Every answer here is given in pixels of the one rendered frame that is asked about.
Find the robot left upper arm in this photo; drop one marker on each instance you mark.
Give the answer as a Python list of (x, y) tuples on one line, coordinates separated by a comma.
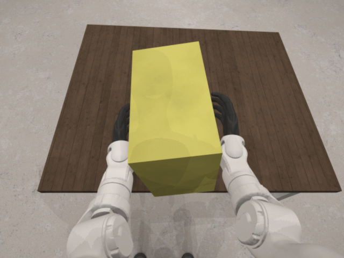
[(107, 236)]

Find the robot right upper arm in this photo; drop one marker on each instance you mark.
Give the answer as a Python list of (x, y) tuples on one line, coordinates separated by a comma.
[(273, 231)]

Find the carton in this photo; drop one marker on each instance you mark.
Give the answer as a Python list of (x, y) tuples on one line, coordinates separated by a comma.
[(173, 145)]

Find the robot right forearm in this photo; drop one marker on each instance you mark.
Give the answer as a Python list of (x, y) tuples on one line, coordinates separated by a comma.
[(241, 183)]

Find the robot left forearm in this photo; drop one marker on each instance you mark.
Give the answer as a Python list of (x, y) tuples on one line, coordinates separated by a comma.
[(115, 189)]

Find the table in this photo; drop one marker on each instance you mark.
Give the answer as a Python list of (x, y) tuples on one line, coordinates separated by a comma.
[(285, 150)]

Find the robot right hand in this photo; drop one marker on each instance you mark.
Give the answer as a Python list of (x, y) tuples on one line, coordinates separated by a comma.
[(228, 117)]

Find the robot left hand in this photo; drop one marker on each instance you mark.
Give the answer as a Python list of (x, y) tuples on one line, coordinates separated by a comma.
[(120, 129)]

